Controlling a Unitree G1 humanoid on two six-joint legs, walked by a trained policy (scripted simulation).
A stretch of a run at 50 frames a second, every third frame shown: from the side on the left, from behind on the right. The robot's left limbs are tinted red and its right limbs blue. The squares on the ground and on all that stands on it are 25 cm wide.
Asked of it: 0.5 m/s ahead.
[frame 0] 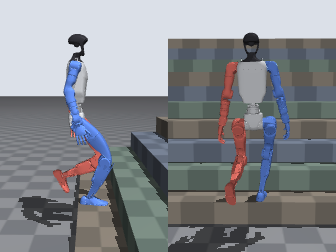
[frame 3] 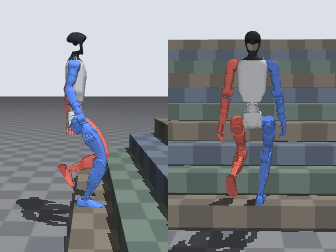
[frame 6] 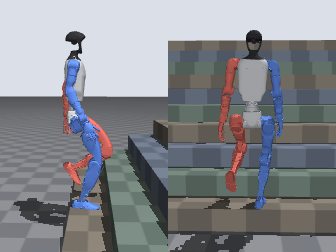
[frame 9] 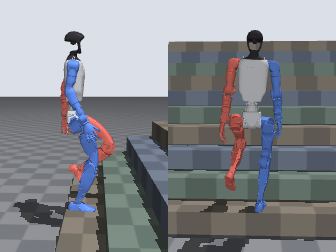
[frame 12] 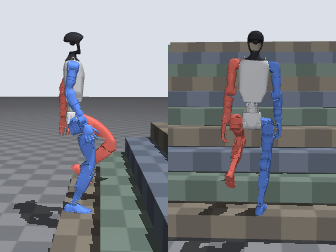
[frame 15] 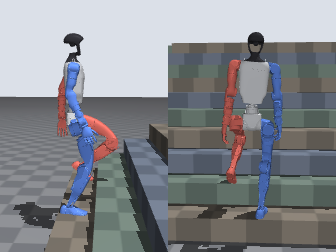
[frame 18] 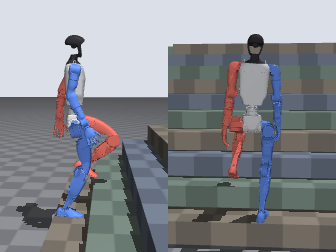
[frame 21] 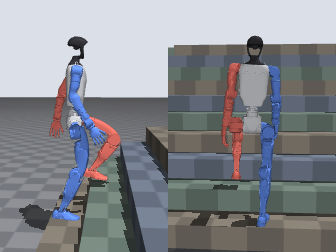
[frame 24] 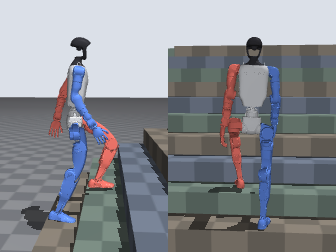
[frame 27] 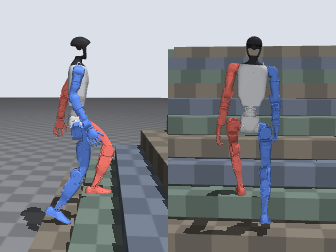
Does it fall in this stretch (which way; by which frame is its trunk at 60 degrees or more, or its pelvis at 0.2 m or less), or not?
no
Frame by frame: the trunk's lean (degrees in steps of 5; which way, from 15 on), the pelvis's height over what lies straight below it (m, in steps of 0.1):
0: 0, 0.9
3: 0, 0.7
6: 0, 0.7
9: 5, 0.7
12: 5, 0.8
15: 5, 0.8
18: 5, 0.8
21: 5, 0.8
24: 5, 0.8
27: 5, 0.8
